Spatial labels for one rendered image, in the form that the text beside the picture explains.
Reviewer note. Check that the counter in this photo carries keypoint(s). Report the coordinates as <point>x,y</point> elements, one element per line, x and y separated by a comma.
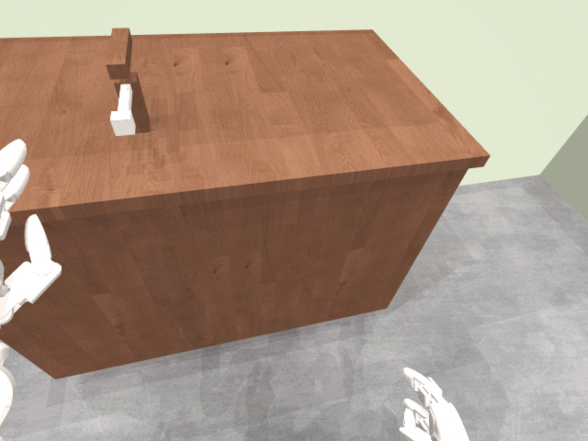
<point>275,180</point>

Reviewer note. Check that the right robot hand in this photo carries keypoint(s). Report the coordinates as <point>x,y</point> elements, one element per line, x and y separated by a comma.
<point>440,423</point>

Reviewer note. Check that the left robot hand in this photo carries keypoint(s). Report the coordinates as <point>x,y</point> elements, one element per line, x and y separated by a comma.
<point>29,280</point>

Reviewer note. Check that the tap lever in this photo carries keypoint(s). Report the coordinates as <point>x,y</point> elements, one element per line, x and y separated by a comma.
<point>122,120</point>

